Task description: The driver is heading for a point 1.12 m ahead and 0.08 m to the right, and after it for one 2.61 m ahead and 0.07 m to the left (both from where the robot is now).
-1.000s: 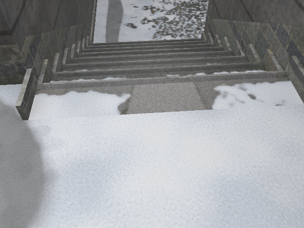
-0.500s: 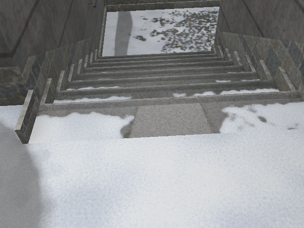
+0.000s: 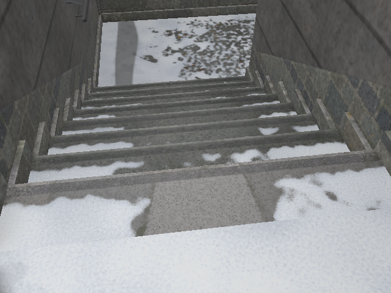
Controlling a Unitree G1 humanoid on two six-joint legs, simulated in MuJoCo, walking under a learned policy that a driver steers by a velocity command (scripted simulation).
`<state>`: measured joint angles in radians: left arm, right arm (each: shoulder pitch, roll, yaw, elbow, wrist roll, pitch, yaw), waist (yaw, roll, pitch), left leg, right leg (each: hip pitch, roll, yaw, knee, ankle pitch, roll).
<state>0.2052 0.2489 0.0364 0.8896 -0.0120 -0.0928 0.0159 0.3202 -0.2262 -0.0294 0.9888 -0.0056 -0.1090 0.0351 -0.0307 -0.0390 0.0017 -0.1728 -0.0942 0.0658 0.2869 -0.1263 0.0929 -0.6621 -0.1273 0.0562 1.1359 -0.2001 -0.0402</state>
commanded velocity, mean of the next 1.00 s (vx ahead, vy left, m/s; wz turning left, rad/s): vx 0.40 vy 0.00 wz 0.00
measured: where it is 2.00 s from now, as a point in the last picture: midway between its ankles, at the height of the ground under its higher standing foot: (210, 244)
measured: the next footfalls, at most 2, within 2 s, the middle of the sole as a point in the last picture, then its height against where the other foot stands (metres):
right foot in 0.30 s outside the picture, level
left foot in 0.82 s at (181, 257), level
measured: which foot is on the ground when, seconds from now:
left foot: down 0.00-0.32, up 0.34-0.80, down 0.82-1.00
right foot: up 0.00-0.28, down 0.30-0.84, up 0.86-1.00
